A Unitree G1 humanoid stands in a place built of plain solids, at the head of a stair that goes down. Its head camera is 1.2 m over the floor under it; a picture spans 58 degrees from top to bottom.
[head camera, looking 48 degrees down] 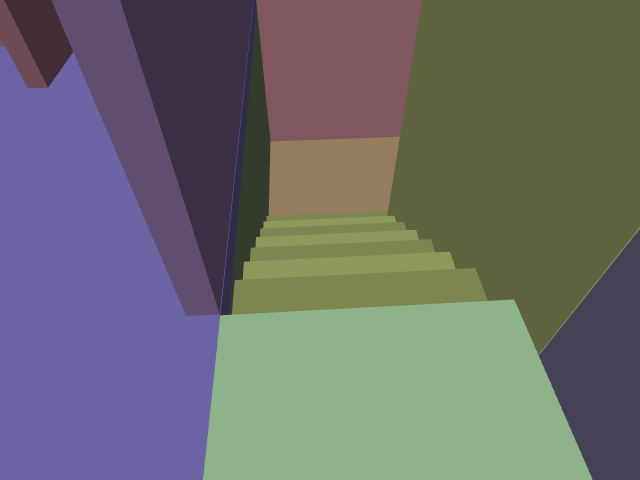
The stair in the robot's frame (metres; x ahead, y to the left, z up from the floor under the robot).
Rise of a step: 0.18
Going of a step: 0.24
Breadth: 0.97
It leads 4 degrees to the left of straight ahead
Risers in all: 8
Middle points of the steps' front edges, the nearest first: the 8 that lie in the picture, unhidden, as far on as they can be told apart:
0.78 -0.16 0.00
1.06 -0.15 -0.17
1.29 -0.13 -0.35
1.53 -0.12 -0.53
1.77 -0.10 -0.71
2.01 -0.08 -0.88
2.25 -0.07 -1.06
2.49 -0.05 -1.24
